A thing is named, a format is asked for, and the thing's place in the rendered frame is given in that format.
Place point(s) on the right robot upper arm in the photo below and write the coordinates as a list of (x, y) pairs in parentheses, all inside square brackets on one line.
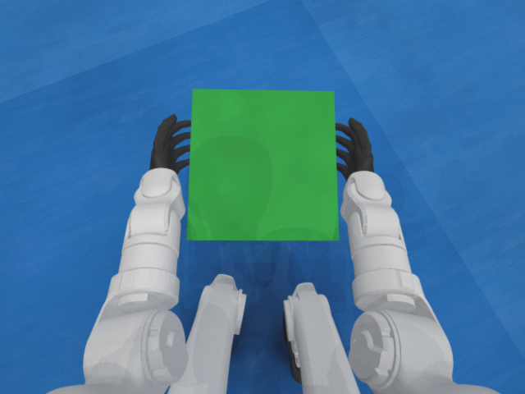
[(398, 353)]

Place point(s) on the robot right thigh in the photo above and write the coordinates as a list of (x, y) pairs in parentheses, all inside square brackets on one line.
[(324, 366)]

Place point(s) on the carton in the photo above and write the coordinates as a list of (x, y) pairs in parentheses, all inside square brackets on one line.
[(262, 166)]

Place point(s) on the right robot hand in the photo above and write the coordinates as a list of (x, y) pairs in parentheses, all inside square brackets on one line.
[(359, 157)]

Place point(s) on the robot right foot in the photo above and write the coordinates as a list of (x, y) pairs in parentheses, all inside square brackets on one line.
[(296, 373)]

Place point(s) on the robot right forearm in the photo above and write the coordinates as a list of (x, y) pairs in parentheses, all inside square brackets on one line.
[(383, 277)]

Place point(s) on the left robot upper arm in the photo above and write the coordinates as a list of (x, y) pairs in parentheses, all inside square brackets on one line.
[(137, 353)]

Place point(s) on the robot left forearm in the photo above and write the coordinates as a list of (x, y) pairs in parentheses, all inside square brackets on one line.
[(147, 274)]

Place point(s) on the left robot hand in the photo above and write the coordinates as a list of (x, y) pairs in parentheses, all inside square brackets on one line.
[(163, 154)]

